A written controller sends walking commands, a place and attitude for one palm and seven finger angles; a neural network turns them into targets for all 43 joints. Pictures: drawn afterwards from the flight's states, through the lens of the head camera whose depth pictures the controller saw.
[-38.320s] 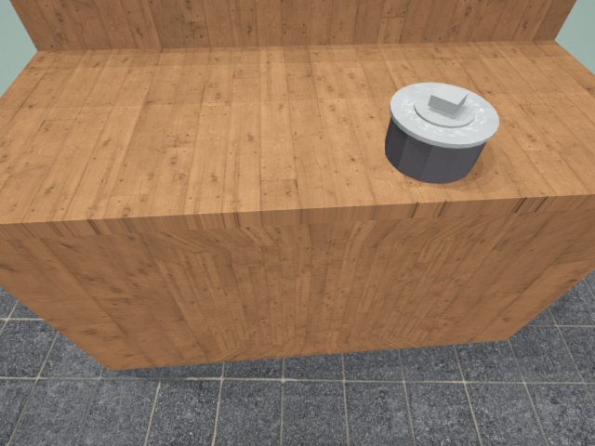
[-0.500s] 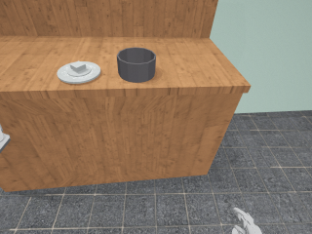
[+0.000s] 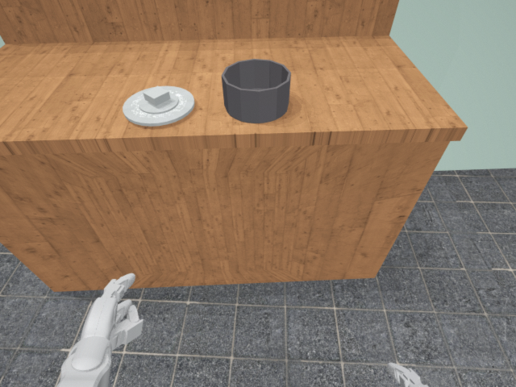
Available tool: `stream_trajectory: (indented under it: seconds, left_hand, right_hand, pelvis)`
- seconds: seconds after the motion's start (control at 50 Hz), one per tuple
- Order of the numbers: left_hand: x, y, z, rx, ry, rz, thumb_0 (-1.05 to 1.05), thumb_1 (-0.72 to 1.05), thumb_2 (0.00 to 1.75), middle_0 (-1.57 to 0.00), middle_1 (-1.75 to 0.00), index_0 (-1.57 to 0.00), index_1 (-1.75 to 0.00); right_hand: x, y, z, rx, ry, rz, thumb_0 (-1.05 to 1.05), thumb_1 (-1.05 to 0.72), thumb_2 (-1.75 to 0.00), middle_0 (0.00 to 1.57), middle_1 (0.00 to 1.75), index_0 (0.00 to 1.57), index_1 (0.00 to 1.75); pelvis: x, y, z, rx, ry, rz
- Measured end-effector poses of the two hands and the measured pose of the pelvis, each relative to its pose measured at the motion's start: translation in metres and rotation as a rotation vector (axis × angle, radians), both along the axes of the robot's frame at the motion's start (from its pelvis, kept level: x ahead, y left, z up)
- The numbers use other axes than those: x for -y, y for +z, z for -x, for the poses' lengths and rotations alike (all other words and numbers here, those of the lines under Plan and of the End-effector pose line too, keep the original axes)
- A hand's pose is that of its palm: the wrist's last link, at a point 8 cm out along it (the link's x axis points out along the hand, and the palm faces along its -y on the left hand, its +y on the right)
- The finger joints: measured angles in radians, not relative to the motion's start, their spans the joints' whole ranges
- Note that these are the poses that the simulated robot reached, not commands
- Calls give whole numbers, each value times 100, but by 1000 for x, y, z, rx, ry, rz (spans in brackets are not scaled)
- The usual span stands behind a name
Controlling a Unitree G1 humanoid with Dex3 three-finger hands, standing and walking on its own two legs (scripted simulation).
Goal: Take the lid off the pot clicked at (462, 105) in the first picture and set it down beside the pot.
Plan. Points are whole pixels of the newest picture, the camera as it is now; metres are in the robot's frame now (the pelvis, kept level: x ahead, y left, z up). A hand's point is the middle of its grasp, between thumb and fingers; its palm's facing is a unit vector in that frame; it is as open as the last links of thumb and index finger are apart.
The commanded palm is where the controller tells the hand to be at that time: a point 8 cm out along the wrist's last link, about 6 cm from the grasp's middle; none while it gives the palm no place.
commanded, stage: stop stepping back and stand still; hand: left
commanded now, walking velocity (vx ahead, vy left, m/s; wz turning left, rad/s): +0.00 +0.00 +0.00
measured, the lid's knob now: (156, 95) +0.76 +0.25 +0.08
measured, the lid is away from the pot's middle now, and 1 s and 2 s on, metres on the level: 0.25 0.25 0.25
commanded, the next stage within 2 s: let the arm hang, fingers relaxed in 0.02 s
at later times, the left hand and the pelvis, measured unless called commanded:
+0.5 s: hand out of the picture +0.08 +0.20 -0.16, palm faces +0.00 -0.96 -0.27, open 7.3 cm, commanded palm none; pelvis +0.06 -0.01 +0.01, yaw +0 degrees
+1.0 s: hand out of the picture +0.12 +0.16 -0.17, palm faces +0.02 -0.98 -0.21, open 7.3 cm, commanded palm none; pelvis +0.07 -0.02 +0.01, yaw -1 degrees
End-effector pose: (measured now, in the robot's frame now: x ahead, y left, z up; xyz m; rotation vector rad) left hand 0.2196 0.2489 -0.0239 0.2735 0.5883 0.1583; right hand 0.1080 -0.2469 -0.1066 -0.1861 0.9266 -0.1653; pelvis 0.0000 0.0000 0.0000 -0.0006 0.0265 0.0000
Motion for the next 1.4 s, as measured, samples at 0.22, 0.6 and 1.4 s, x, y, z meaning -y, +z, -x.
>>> stream_trajectory:
  seconds: [0.22,0.6,1.4]
  left_hand:
    - [32,-125,132,-616,116,174,-9,101,89,-21,-30,-21,-30]
    - [22,-109,125,-735,146,96,1,92,89,-20,-30,-20,-30]
    - [43,-113,134,-761,150,128,1,92,89,-20,-30,-20,-30]
  right_hand:
    - [2,-22,94,-473,-102,14,1,-91,-90,20,30,20,30]
    - [-26,-36,55,-473,-127,-89,2,-93,-90,20,30,20,30]
    - [-16,-30,62,-483,-148,-84,0,-91,-90,20,30,20,30]
  pelvis:
    - [7,-4,-23,17,17,25]
    - [6,6,-63,27,-5,8]
    - [19,8,-65,37,-16,10]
